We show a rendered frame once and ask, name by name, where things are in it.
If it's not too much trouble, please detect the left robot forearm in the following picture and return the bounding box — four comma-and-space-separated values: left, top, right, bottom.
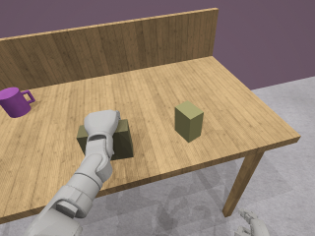
23, 132, 113, 236

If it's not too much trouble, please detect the left robot upper arm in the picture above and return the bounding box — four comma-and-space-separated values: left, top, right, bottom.
29, 208, 83, 236

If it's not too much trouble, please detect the table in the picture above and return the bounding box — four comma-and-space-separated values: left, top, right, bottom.
0, 8, 301, 224

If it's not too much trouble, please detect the robot right hand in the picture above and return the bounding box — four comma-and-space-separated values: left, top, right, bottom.
234, 207, 271, 236

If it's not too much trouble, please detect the sponge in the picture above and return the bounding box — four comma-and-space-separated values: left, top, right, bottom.
76, 119, 134, 161

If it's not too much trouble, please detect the robot left hand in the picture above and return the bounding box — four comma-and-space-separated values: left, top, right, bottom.
84, 109, 121, 155

